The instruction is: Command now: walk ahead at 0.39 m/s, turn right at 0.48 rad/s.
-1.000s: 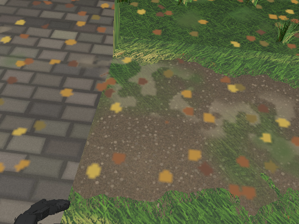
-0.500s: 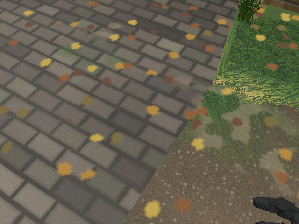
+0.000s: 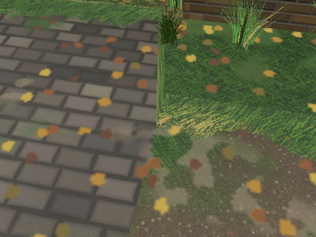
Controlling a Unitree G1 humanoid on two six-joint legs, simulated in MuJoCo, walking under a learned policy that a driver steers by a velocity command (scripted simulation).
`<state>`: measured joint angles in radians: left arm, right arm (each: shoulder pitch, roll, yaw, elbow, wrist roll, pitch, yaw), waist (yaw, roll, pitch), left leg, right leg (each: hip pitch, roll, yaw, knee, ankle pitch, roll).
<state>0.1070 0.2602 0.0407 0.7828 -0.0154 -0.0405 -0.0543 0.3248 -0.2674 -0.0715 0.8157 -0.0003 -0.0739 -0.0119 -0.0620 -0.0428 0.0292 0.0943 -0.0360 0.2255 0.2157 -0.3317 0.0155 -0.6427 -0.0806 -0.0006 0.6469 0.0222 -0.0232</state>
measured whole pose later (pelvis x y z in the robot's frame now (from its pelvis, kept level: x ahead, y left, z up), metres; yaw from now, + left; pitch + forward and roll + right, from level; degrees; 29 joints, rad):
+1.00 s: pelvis +0.19 -0.02 +0.00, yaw -36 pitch +1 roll +0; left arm 0.18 0.30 0.08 0.61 -0.01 0.07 -0.01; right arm 0.14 -0.31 -0.08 0.72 -0.01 0.01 -0.02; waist -0.01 0.03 0.05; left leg -0.36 0.11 0.08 0.74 -0.44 -0.06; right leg -0.31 0.01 -0.01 0.58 -0.30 -0.04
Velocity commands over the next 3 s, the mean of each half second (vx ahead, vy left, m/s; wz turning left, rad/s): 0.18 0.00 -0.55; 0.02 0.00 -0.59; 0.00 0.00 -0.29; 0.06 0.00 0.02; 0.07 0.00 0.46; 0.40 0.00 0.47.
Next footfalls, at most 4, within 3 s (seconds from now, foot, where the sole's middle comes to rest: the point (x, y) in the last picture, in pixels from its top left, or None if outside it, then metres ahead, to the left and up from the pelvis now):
0.08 right None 0.22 -0.11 -0.77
0.56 left None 0.32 0.09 -0.77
0.96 right None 0.16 -0.13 -0.77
1.38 left None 0.32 0.05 -0.77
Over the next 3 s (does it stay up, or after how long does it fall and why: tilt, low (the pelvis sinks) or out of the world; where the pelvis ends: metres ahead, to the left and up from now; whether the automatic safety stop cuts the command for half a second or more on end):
stays up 0.43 -0.09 0.01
